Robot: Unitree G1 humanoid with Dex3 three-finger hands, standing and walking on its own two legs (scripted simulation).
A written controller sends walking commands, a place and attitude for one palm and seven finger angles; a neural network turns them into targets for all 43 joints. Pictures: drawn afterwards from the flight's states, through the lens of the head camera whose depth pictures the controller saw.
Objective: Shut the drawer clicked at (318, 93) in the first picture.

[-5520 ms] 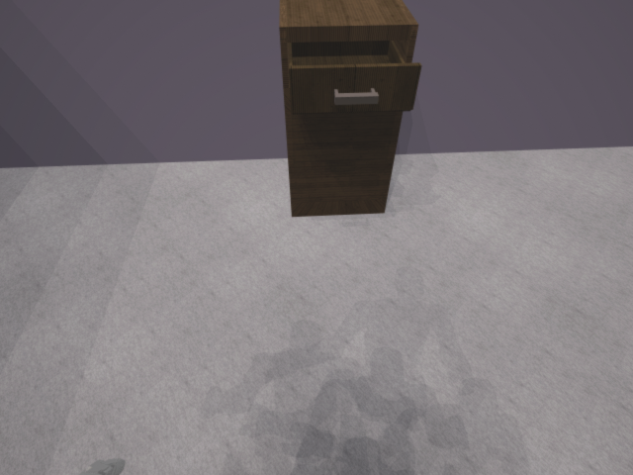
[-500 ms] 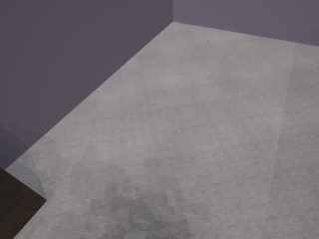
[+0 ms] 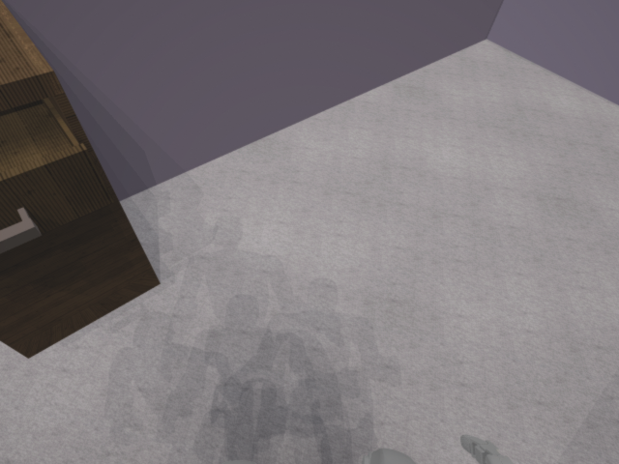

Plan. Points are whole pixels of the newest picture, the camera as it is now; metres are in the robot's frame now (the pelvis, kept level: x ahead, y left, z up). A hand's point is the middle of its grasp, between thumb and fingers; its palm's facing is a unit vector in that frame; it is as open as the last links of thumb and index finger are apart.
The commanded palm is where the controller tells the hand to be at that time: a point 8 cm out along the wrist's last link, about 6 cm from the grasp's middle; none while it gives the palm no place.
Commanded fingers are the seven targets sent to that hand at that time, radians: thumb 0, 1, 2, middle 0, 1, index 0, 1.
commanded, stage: turn to face it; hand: left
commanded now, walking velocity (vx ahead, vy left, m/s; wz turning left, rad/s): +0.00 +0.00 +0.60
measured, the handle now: out of the picture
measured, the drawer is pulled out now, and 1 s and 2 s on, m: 0.18 0.18 0.18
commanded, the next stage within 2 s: take the last steps up to it in 1.26 s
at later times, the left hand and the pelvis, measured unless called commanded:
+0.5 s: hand out of the picture +0.04 +0.17 -0.13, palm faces +0.30 -0.91 -0.29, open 7.4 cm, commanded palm none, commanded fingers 0.00 0.90 0.90 -0.20 -0.30 -0.20 -0.30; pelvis -0.01 -0.05 +0.01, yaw +19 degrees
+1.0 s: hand out of the picture -0.15 +0.21 -0.16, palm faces +0.60 -0.76 -0.27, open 7.4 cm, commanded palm none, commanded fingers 0.00 0.90 0.90 -0.20 -0.30 -0.20 -0.30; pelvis -0.06 +0.00 +0.01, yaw +34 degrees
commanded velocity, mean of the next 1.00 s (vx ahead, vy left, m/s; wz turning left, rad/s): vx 0.00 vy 0.00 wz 0.54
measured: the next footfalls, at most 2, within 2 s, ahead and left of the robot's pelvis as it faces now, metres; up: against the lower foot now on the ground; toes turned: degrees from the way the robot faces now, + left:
right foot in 0.32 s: +0.06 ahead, -0.14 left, +0.00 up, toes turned +10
left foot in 0.78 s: -0.06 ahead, +0.11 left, +0.00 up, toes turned +35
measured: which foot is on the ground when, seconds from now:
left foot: down 0.00-0.32, up 0.34-0.76, down 0.78-1.00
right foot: up 0.00-0.30, down 0.32-0.78, up 0.80-1.00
